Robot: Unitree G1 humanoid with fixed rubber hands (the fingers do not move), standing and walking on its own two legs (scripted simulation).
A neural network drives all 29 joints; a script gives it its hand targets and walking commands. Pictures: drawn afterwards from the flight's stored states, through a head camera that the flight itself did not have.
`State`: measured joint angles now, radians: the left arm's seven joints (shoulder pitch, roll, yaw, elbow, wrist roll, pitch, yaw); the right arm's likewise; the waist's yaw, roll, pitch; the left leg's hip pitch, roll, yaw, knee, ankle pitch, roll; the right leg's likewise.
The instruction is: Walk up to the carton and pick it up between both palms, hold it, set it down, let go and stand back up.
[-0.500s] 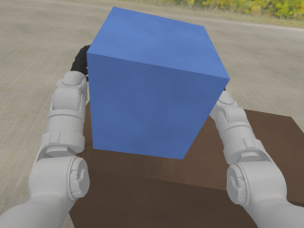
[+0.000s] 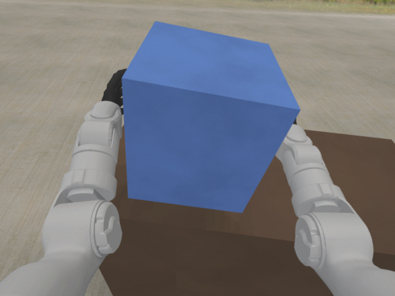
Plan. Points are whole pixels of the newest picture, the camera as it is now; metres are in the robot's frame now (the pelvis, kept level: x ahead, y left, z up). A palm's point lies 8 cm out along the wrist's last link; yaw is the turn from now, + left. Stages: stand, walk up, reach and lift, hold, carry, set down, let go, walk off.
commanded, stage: set down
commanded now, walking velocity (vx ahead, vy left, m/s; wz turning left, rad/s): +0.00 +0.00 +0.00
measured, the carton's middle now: (199, 119) +0.45 -0.03 +0.18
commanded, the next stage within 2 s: none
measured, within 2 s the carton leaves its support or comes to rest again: rests again in 1.68 s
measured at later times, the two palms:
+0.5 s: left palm (124, 117) +0.44 +0.13 +0.19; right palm (285, 139) +0.39 -0.22 +0.16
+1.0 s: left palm (125, 130) +0.45 +0.14 +0.15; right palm (279, 150) +0.39 -0.21 +0.13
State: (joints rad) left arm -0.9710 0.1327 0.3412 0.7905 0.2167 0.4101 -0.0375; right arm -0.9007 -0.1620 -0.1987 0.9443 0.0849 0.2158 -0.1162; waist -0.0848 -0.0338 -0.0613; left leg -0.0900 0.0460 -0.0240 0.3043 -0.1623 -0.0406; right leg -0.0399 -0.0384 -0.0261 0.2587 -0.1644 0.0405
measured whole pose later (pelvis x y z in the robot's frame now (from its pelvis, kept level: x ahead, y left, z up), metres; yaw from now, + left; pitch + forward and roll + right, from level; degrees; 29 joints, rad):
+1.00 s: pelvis +0.01 +0.00 +0.00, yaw +0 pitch +2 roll +0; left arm -0.92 0.10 0.39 0.89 0.26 0.23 -0.07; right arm -0.79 -0.03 -0.48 0.86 -0.21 0.08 -0.04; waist -0.09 -0.05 -0.03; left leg -0.16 0.04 -0.01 0.28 -0.15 -0.05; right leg -0.12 -0.04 -0.02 0.25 -0.16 0.04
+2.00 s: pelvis +0.01 +0.00 +0.00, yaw -2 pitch +3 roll +0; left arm -0.89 0.06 0.46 0.95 0.31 0.11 -0.07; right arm -0.75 0.00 -0.58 0.83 -0.32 -0.04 0.01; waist -0.08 -0.03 -0.01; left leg -0.17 0.04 0.01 0.27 -0.15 -0.04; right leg -0.15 -0.04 0.00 0.27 -0.16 0.05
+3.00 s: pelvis +0.01 +0.00 +0.00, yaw -2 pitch +3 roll +0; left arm -0.87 0.02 0.55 0.88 0.36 0.07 -0.13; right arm -0.73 0.05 -0.63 0.72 -0.40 -0.06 0.05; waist -0.06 -0.04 0.03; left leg -0.16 0.04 0.02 0.24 -0.14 -0.04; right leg -0.16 -0.05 0.01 0.27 -0.16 0.05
